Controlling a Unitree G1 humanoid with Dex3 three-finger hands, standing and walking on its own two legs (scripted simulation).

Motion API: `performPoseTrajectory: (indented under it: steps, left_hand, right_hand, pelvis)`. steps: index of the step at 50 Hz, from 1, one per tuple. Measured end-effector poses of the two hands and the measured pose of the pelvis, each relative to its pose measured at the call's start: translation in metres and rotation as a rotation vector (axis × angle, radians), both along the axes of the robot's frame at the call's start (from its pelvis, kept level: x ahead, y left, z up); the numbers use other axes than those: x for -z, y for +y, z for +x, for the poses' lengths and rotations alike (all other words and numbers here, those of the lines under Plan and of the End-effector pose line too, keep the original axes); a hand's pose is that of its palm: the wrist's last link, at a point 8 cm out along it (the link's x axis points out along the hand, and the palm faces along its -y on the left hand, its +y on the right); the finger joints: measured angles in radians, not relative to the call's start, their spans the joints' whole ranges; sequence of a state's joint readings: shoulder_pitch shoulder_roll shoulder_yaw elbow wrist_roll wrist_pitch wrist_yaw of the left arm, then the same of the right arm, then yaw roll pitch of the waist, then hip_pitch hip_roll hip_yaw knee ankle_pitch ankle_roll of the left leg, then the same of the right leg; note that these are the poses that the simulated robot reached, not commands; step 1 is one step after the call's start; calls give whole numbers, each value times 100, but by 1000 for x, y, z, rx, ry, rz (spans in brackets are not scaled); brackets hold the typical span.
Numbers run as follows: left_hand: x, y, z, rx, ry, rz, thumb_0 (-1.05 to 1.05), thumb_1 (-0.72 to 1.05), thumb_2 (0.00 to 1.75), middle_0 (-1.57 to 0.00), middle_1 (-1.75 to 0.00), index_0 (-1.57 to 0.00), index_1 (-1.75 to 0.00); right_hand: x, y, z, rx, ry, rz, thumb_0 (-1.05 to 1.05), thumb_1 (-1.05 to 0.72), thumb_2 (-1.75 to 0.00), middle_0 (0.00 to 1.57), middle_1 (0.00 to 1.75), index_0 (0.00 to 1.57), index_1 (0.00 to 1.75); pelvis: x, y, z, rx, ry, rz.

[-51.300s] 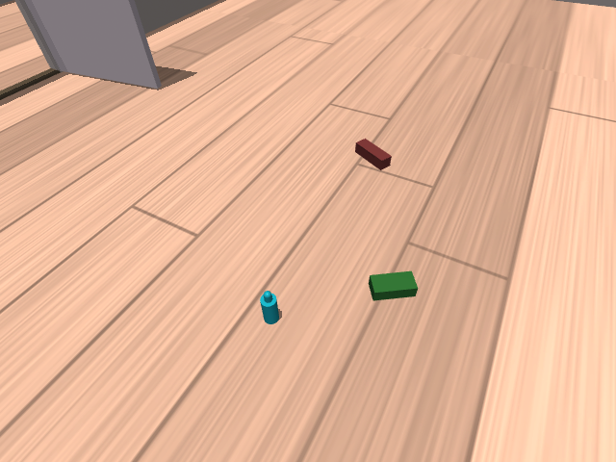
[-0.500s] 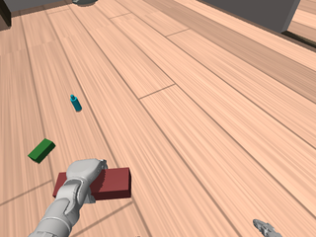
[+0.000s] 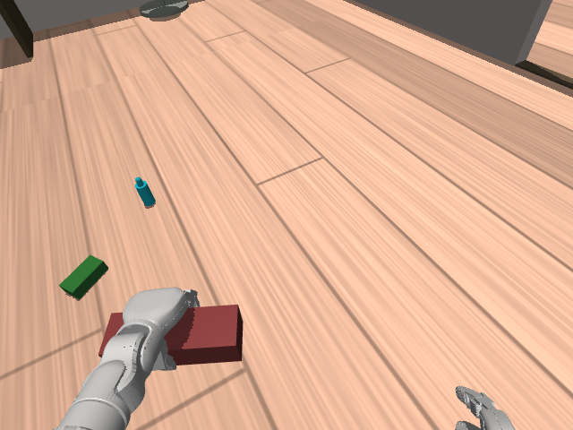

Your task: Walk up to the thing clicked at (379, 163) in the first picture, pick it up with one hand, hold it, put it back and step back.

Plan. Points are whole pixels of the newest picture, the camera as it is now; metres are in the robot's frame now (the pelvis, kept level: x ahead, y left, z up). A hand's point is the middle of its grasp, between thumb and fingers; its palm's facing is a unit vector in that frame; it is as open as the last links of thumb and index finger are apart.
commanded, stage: hold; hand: left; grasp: from above
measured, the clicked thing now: (176, 337) +0.29 +0.21 -0.07
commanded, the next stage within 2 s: crouch in 0.72 s
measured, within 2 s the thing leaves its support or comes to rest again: neither
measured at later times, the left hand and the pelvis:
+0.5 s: hand (162, 334) +0.29 +0.22 -0.04, palm faces -0.46 -0.06 -0.89, open 10.0 cm; pelvis +0.00 +0.00 +0.00, yaw +0 degrees
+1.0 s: hand (165, 339) +0.28 +0.22 -0.05, palm faces -0.46 -0.06 -0.89, open 10.0 cm; pelvis +0.00 +0.00 +0.00, yaw +0 degrees
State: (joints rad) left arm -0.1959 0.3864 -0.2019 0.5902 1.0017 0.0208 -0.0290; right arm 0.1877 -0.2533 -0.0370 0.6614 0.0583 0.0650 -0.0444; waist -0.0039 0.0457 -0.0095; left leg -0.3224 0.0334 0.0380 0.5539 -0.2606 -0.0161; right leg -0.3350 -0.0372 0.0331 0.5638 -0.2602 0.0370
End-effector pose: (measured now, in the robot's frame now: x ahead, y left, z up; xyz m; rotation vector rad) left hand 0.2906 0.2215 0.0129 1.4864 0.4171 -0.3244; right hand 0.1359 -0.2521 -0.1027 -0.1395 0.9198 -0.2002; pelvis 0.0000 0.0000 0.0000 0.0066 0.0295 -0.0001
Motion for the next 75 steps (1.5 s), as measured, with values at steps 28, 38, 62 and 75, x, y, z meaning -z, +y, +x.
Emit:
performPoseTrajectory:
  steps: [28, 38, 62, 75]
  left_hand:
    - [-5, 6, 5, 2, -4, 7, -2, -7, 68, -62, -74, -68, -64]
    - [-3, 5, 5, 11, 14, 4, -2, -7, 68, -62, -74, -68, -64]
    - [91, 5, -2, 33, 36, 43, -2, -6, 67, -62, -74, -68, -63]
    - [227, 6, 28, 53, -39, 88, -2, -6, 67, -62, -74, -68, -63]
  right_hand:
    - [-2, 4, 4, 6, 15, -1, 1, -91, -91, 20, 30, 20, 30]
    - [-3, 4, 2, 11, 21, -2, 1, -91, -91, 20, 30, 20, 30]
    - [28, -15, -27, -16, 142, -74, 0, -90, -91, 20, 30, 21, 30]
    - [148, -27, -101, 51, 324, -150, 0, -90, -91, 20, 30, 20, 30]
  pelvis:
    - [-4, 2, 4, 0, -9, -1]
    - [-4, 3, 6, 1, -10, -2]
    - [28, -1, -11, -26, 149, -12]
    - [142, 8, -38, -23, 421, -41]
